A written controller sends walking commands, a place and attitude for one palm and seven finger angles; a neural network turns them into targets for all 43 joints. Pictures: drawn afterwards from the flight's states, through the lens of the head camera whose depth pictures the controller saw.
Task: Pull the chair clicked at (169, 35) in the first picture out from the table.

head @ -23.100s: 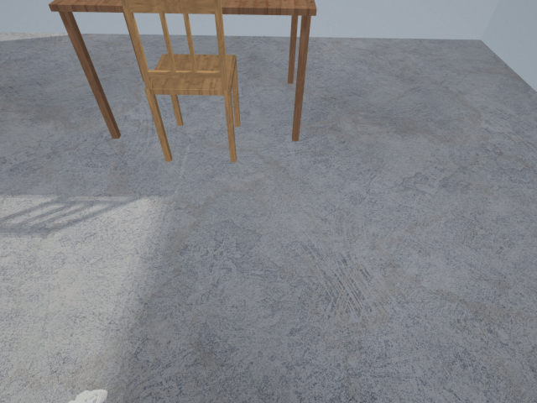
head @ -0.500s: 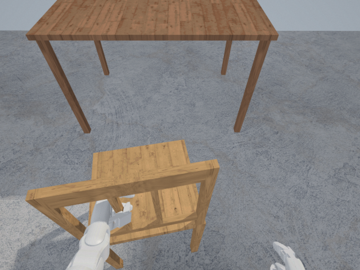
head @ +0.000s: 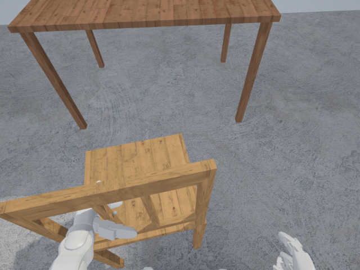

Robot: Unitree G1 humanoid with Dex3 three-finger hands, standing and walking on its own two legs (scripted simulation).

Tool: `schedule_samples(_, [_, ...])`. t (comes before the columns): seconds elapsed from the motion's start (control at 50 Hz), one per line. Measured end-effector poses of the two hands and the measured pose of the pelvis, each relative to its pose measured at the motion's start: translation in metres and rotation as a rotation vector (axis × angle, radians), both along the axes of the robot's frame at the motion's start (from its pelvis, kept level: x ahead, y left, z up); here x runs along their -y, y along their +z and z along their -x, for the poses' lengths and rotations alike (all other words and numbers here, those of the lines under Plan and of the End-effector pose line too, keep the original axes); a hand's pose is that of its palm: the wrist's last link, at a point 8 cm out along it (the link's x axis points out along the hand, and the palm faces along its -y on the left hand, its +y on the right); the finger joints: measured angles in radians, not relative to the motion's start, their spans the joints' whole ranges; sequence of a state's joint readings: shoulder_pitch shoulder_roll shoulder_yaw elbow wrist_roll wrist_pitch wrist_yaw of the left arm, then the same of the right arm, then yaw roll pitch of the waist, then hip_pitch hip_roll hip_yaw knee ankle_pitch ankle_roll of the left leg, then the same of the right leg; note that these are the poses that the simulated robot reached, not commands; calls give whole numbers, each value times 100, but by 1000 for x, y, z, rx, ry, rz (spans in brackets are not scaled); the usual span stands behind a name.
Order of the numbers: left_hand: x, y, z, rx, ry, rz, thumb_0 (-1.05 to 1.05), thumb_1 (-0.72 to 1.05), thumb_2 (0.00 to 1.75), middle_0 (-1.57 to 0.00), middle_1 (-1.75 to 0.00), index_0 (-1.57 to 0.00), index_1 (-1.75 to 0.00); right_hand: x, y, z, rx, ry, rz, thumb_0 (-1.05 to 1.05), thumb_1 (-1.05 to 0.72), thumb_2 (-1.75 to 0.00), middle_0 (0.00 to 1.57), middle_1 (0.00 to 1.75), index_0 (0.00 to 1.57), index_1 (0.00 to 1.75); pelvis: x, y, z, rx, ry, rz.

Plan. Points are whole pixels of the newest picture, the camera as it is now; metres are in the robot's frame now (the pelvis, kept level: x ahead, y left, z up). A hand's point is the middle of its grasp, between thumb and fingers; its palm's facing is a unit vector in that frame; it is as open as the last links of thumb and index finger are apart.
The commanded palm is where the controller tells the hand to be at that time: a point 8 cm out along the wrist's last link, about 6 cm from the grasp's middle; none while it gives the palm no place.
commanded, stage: open the thumb and straighten the fingers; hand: left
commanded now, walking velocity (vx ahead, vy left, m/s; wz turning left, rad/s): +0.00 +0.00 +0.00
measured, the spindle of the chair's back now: (112, 219) +0.25 +0.17 -0.08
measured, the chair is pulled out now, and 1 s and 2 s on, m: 0.63 0.63 0.63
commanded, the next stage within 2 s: draw the fingers out of the gap in 0.26 s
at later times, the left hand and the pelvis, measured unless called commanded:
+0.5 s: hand (108, 223) +0.24 +0.17 -0.05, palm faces +0.05 -0.99 -0.15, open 17.4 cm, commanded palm +0.21 +0.22 -0.02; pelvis +0.01 +0.00 -0.01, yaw +1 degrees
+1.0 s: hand (104, 264) +0.16 +0.16 -0.04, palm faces +0.07 -0.99 -0.15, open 17.5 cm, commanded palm +0.12 +0.21 -0.02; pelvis +0.00 +0.01 -0.02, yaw +2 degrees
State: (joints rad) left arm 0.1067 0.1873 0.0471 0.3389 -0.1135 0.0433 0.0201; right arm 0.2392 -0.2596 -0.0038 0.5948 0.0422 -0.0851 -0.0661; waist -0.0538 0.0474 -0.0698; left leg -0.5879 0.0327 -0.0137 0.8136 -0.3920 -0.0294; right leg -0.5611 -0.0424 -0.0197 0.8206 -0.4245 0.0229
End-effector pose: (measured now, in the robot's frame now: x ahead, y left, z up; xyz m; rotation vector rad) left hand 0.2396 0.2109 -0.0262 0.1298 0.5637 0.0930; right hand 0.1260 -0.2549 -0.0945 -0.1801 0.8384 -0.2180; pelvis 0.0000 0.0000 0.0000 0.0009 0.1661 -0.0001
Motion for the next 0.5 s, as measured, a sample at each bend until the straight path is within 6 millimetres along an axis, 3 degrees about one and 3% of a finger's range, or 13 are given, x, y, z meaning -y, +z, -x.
schedule_samples(0.26, [-8,-1,2,-9,9,0,-1,-53,20,-7,-20,-7,-20,-3,3,-29,54,35,25,1,-90,-90,20,30,20,30,1,-8,-10,-24,15,7])
schedule_samples(0.5, [-12,0,24,-18,0,-1,-2,-53,20,-1,-2,-1,-2,-4,10,-28,81,21,44,1,-90,-90,20,30,20,30,-4,-11,-9,-27,18,16])
